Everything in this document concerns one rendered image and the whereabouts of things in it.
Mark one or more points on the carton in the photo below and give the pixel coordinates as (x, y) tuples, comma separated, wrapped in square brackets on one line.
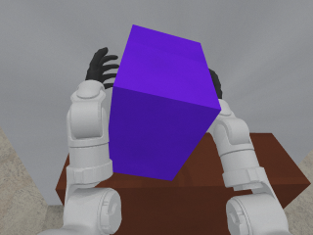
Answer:
[(163, 103)]

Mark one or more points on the pedestal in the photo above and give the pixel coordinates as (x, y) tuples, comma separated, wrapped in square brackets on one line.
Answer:
[(194, 202)]

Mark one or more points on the left robot hand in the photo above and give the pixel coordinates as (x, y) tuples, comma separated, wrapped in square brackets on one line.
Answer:
[(96, 68)]

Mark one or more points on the right robot hand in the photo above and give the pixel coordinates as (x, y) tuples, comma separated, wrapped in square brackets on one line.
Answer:
[(216, 83)]

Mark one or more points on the right robot forearm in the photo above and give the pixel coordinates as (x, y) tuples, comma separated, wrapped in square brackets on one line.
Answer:
[(235, 149)]

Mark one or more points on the left robot upper arm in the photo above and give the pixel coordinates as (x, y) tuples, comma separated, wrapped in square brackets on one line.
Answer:
[(90, 211)]

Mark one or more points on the left robot forearm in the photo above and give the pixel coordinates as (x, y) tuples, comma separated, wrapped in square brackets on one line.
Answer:
[(87, 138)]

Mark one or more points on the right robot upper arm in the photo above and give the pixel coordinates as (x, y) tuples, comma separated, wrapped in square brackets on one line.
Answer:
[(255, 214)]

